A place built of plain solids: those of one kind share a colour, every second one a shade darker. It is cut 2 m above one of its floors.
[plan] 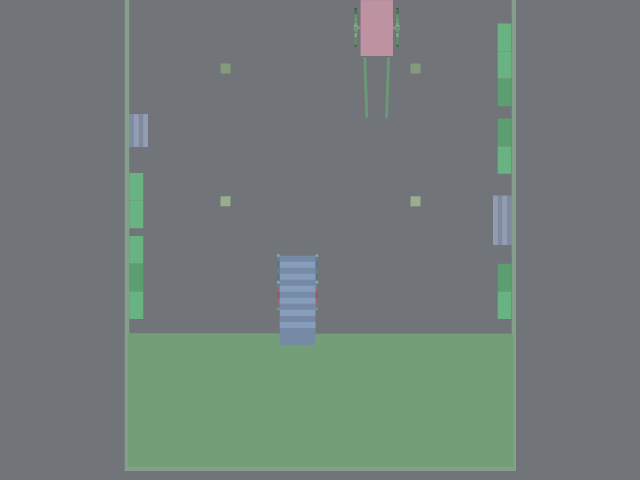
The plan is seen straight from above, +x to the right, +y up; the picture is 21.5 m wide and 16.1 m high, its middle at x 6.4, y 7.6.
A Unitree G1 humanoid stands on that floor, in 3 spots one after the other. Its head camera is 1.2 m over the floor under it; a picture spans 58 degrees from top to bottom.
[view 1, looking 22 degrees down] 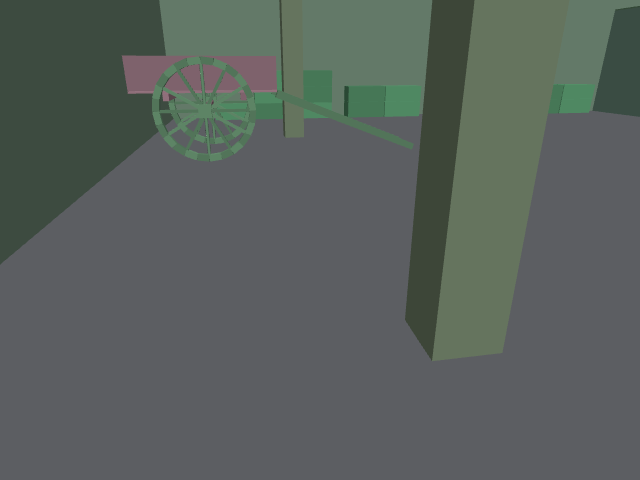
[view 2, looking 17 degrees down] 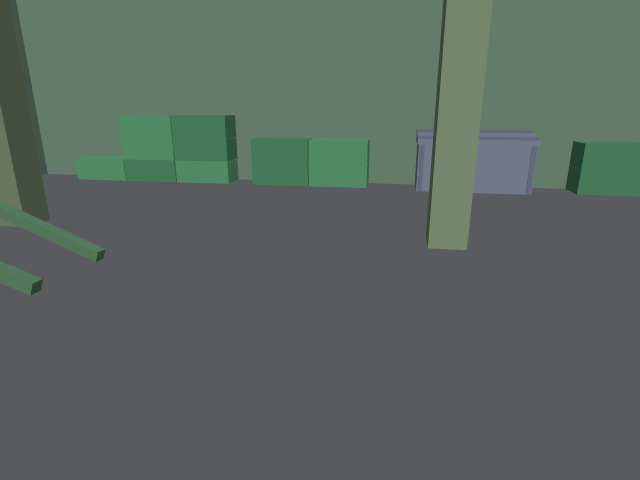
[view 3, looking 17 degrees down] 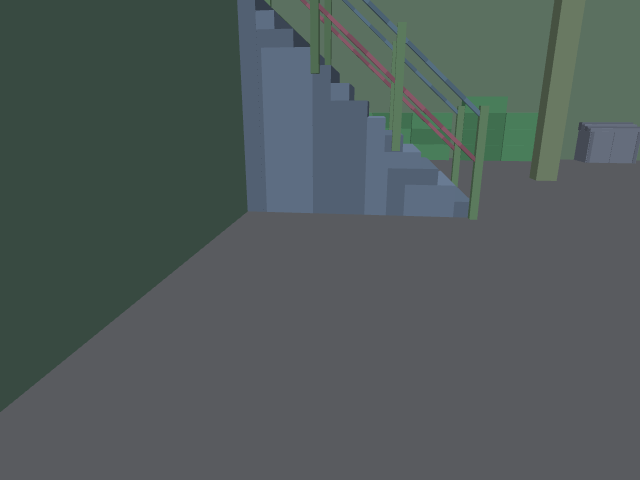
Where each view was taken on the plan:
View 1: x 1.61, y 14.27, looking -10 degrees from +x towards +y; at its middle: ground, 3.20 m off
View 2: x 5.65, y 9.38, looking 10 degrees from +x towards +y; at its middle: ground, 4.10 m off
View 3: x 11.21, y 5.95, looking -173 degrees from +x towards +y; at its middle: ground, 4.10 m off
